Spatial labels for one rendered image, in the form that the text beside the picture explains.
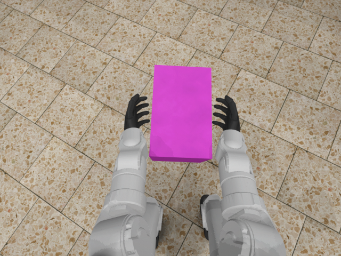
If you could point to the robot right upper arm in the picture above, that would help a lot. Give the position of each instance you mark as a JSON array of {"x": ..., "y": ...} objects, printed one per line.
[{"x": 242, "y": 237}]

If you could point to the robot right hand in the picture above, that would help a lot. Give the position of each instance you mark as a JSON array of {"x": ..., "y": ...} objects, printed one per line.
[{"x": 231, "y": 119}]

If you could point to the robot left shin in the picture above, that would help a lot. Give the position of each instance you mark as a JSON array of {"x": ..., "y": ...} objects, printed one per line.
[{"x": 152, "y": 200}]

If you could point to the robot left upper arm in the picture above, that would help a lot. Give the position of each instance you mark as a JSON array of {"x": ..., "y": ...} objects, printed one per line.
[{"x": 126, "y": 235}]

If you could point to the left robot foot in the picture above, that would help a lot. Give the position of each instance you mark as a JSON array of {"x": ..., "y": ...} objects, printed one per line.
[{"x": 157, "y": 238}]

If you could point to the robot left forearm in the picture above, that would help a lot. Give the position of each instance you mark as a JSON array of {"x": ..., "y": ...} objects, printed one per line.
[{"x": 129, "y": 177}]

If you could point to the robot right forearm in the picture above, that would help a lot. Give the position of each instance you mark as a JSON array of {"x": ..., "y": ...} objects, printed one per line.
[{"x": 239, "y": 191}]

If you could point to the robot left hand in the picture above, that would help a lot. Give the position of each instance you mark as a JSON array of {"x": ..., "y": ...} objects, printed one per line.
[{"x": 131, "y": 117}]

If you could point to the carton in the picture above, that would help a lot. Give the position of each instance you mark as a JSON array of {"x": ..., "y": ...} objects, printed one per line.
[{"x": 181, "y": 120}]

